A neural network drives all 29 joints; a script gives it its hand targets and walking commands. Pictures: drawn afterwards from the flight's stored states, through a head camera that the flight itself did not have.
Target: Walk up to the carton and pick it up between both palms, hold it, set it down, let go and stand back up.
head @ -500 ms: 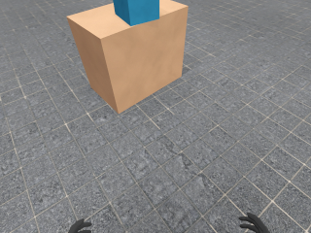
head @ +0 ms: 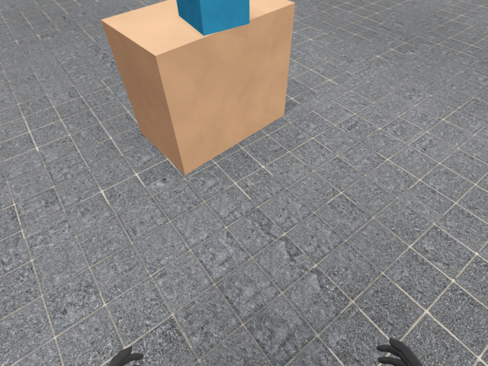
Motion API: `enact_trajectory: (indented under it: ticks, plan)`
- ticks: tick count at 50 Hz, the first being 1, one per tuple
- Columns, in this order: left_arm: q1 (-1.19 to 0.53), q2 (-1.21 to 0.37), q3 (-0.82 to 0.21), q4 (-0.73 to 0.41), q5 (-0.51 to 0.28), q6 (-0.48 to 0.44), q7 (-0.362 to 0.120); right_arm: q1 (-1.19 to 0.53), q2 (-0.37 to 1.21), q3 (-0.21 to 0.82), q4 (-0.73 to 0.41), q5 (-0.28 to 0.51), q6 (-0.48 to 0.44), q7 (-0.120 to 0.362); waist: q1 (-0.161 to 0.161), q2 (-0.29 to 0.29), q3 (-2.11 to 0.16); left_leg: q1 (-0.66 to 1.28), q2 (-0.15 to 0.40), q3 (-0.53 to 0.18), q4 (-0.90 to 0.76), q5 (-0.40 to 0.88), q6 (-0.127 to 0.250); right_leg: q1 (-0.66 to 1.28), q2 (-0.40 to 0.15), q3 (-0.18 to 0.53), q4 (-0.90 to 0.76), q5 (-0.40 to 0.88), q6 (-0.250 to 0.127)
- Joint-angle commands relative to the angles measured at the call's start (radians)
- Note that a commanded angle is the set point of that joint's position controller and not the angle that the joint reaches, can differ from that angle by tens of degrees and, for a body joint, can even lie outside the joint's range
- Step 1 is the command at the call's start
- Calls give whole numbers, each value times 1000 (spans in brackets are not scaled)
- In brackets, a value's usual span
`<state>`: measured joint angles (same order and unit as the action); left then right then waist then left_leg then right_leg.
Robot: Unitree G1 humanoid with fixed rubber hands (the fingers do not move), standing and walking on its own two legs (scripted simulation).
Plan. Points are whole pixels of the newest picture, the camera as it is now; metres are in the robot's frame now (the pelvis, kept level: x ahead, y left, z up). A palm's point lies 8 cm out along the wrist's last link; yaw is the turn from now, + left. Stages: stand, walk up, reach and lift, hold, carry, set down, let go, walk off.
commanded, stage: walk up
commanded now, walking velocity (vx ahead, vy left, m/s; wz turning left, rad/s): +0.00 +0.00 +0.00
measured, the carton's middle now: out of the picture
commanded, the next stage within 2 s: none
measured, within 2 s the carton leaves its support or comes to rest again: neither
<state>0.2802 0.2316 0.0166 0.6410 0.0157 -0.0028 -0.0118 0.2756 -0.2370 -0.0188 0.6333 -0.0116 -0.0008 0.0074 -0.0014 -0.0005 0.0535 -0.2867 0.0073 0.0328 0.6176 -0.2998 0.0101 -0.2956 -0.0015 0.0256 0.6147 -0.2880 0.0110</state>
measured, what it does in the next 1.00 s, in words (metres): walks ahead, turning left: left foot, then right foot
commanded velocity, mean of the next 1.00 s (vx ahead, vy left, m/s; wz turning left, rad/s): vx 0.00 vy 0.00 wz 0.00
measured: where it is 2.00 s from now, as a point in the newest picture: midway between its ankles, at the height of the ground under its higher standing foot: (263, 234)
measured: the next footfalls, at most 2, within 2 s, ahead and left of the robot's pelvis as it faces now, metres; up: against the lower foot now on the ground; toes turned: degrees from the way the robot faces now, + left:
left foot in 0.46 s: +0.16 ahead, +0.16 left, +0.00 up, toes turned +17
right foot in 0.96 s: +0.58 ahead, -0.03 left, +0.00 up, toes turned +17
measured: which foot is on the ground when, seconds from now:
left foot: down 0.00-0.22, up 0.24-0.44, down 0.46-0.98, up 1.00-1.00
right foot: down 0.00-0.46, up 0.48-0.94, down 0.96-1.00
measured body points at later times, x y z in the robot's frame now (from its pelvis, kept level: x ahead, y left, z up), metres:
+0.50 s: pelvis +0.09 +0.04 -0.03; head +0.08 +0.08 +0.42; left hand +0.06 +0.34 -0.17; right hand +0.27 -0.22 -0.08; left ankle +0.13 +0.15 -0.73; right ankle +0.03 -0.12 -0.71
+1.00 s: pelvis +0.37 +0.02 -0.03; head +0.41 +0.03 +0.42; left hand +0.44 +0.31 -0.13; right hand +0.50 -0.23 -0.14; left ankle +0.13 +0.15 -0.71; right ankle +0.54 -0.04 -0.73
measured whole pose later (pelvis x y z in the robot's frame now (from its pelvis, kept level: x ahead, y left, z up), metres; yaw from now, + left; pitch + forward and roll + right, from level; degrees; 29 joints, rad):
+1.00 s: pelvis +0.37 +0.02 -0.03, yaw +21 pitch -1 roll +0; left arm 0.14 0.24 0.04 0.62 0.06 -0.01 -0.06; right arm 0.44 -0.29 -0.06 0.65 -0.06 -0.05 -0.05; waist -0.02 0.01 0.14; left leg -0.04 0.10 -0.12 0.76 -0.59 -0.03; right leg -0.55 -0.05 -0.07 0.73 -0.18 -0.01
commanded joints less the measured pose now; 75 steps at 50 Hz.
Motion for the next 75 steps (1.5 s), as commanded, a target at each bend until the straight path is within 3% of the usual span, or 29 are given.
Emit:
enact_trajectory:
  ticks: [1, 3, 4, 7, 9, 10, 12, 18, 21, 22, 23, 25, 30, 34, 42, 44, 46, 47, 48, 49, 50, 55, 62, 67, 69, 70, 71, 72, 75]
  plan:
    - [-12, 135, 38, -99, -2, -24, 6, -9, -130, -39, -98, 1, -26, -5, -1, -3, -55, -2, 89, -107, -145, 54, 25, 9, -72, 83, -114, 73, -40]
    - [-9, 131, 38, -96, -1, -24, 7, -5, -131, -41, -94, 2, -27, -6, 0, -3, -57, 2, 92, -107, -143, 74, 26, 14, -72, 80, -113, 86, -38]
    - [-27, 204, 97, -133, 82, -29, -19, 142, -185, -84, -73, -38, -37, 3, -5, -84, -123, -89, 113, -277, -122, -461, 107, 82, -57, 70, -5, -438, -81]
    - [53, 170, 96, -123, 64, -38, -41, 53, -219, -100, -95, -41, -33, 3, 65, 18, 60, -339, 137, -374, -189, -601, 108, 37, -86, 115, -12, -523, -118]
    - [167, 198, 101, -71, 49, -56, -43, -69, -157, -83, -147, -34, -42, 10, 157, -50, 66, -510, 31, -156, -24, -357, 4, 247, -173, 212, -221, -477, -190]
    - [196, 265, 114, -31, 49, -62, -34, -123, -104, -65, -177, -26, -49, 14, 189, -209, 43, -619, -46, 30, 201, -191, -30, 374, -340, 418, -399, -540, -268]
    - [122, 271, 108, -19, 68, -65, -6, -86, -134, -69, -167, -38, -45, 15, 139, -127, 62, -667, 64, -64, 391, -255, 6, 359, -490, 522, -417, -510, -335]
    - [-138, 269, 81, -9, 53, -52, -13, 163, -114, -103, -99, 5, -52, 39, -32, -144, 41, -72, 73, 4, 169, -46, 33, -76, -270, 34, -300, -425, -194]
    - [-139, 198, 62, -2, 60, -19, -31, 467, -182, -144, 3, 1, -52, 5, -162, 72, -101, 437, -15, 66, 79, 7, 50, -315, -149, -174, 170, -443, -124]
    - [-114, 131, 36, -25, 60, -11, -41, 531, -249, -156, 8, -21, -55, -20, -188, 288, -87, 469, 72, -191, -53, -223, 78, -433, -49, -206, 514, -436, -83]
    - [-95, 113, 27, -82, 43, -7, -49, 499, -296, -141, -39, -47, -56, -42, -153, 325, -32, 388, 283, -748, -325, -655, 157, -581, -3, -75, 694, -392, -43]
    - [-42, 210, 44, -94, 42, 21, -52, 320, -345, -140, -87, -40, -45, -74, -60, 146, 97, 218, 439, -1023, -525, -927, 273, -616, -64, 10, 764, -315, -20]
    - [-52, 206, 48, -57, 42, 5, -58, 183, -219, -74, -79, -48, -91, -78, -4, 72, 186, 33, 299, -544, -363, -137, 227, -496, -157, 58, 659, -54, 14]
    - [-55, 158, 36, -71, 26, 26, -81, 137, -216, -70, -47, -42, -111, -62, 34, 96, 206, -112, 180, -319, -421, -63, 194, -389, -118, -11, 534, 144, 34]
    - [-244, 103, 29, -150, 34, 1, -73, 243, -204, -81, -13, -45, -102, -58, -50, 112, 81, 160, 174, -227, -265, 302, 133, -304, -104, -54, 94, 293, -6]
    - [-167, 110, 49, -127, 41, -7, -59, 237, -211, -89, -39, -53, -85, -63, -24, 103, 32, 203, 193, -232, -169, 390, 124, -184, -81, -68, 19, 205, -35]
    - [83, 168, 90, -54, 43, -21, -42, 227, -188, -80, -76, -55, -67, -61, 99, 6, -87, 91, 149, -178, 154, 418, 89, 179, -58, -70, -54, 185, -76]
    - [232, 230, 111, -23, 55, -29, -33, 287, -136, -61, -79, -52, -67, -55, 153, -114, -204, -51, 85, -134, 427, 234, 50, 446, -93, -11, 0, 150, -107]
    - [260, 310, 122, -38, 73, -30, -23, 406, -68, -35, -93, -39, -64, -47, 131, -323, -309, -238, -18, -79, 649, -183, 22, 610, -301, 286, -24, -17, -161]
    - [166, 359, 124, -79, 50, -18, -16, 453, -58, -35, -117, -23, -57, -54, 93, -402, -346, -373, -94, -108, 764, -336, 4, 627, -450, 689, -218, -111, -249]
    - [49, 350, 122, -92, 19, -4, -6, 389, -117, -45, -117, -18, -46, -63, 85, -337, -317, -387, -17, -121, 851, -265, 21, 514, -490, 777, -368, -351, -307]
    - [-3, 186, 62, -76, 31, -4, -4, 161, -121, -73, -90, -24, -19, -54, 51, -111, -27, -246, 51, -155, 729, -99, 17, 63, -303, 159, -252, 118, -174]
    - [42, 183, 44, -56, 50, -24, -13, 49, -60, -47, -109, -6, -41, -49, 71, -108, 25, -304, 50, -33, 333, -29, -18, 113, -294, 11, -239, 376, -215]
    - [29, 217, 39, -69, 46, 5, -25, 86, -77, -67, -88, -16, -55, -58, 37, -79, -15, 49, 14, 61, 56, 145, 28, -64, -261, -90, -99, 175, -159]
    - [3, 203, 25, -82, 50, 16, -30, 247, -144, -104, -52, -30, -52, -74, -53, -9, -72, 330, 26, -27, 38, 116, 79, -253, -224, -144, 115, 54, -90]
    - [18, 171, 14, -98, 55, 21, -34, 338, -214, -127, -39, -46, -48, -90, -110, 124, -125, 436, 160, -254, -58, -76, 151, -350, -149, -212, 386, -27, -38]
    - [45, 156, 12, -126, 63, 34, -39, 378, -275, -138, -49, -60, -44, -110, -117, 241, -149, 477, 416, -752, -222, -316, 279, -504, -42, -176, 664, -365, 18]
    - [35, 236, 40, -129, 66, 69, -39, 330, -279, -145, -46, -51, -28, -128, -100, 102, -117, 370, 489, -914, -322, -561, 357, -514, -61, -69, 762, -333, 31]
    - [-69, 247, 50, -136, 77, 89, -45, 177, -221, -113, -79, -54, -55, -139, -68, 61, 7, 193, 445, -789, -377, -503, 323, -533, -120, 10, 821, -214, 19]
